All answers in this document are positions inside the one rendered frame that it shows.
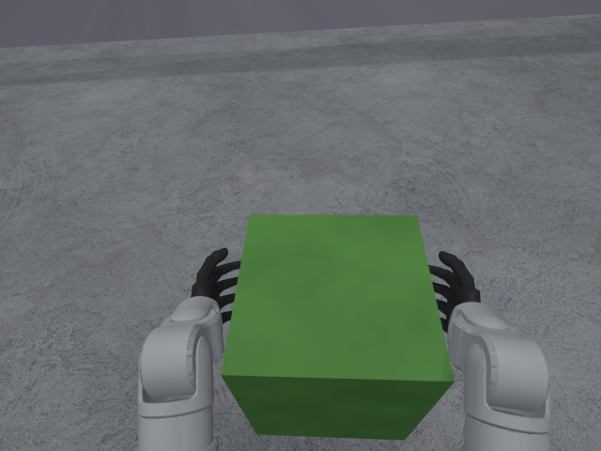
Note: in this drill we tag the left robot hand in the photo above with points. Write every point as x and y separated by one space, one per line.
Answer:
207 277

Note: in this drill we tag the right robot forearm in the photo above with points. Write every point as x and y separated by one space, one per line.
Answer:
507 382

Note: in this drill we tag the right robot hand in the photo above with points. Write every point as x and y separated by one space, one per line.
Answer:
462 288

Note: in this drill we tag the left robot forearm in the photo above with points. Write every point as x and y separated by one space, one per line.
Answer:
175 379

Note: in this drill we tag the carton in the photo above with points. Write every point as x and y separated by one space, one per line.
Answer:
335 328

